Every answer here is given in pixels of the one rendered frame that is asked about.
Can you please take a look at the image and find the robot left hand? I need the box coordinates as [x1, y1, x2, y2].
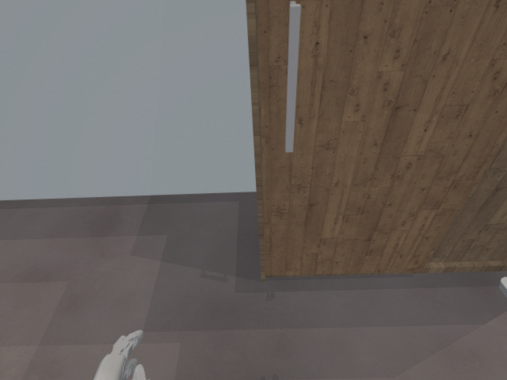
[94, 330, 150, 380]

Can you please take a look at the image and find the handle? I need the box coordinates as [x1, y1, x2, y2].
[285, 1, 301, 153]

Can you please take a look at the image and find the wardrobe door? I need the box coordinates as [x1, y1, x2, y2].
[428, 135, 507, 262]
[257, 0, 507, 276]

